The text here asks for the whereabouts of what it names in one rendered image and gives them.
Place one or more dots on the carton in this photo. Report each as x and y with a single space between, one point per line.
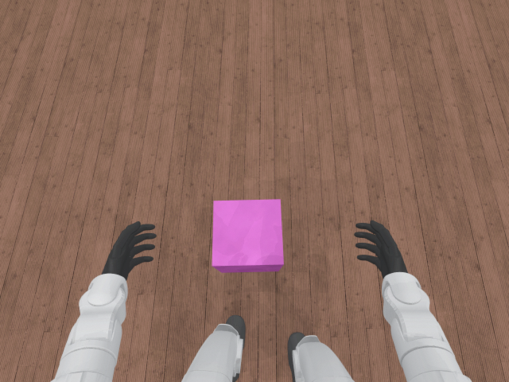
247 236

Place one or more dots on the right robot foot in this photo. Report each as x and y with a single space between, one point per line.
294 339

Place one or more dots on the robot left forearm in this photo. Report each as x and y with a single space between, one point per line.
92 348

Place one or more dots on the robot right forearm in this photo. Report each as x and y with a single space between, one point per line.
423 350

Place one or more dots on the robot right shin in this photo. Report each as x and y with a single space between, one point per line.
310 338

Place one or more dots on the robot left hand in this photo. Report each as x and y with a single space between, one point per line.
121 258

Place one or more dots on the robot right hand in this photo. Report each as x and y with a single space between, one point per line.
389 259

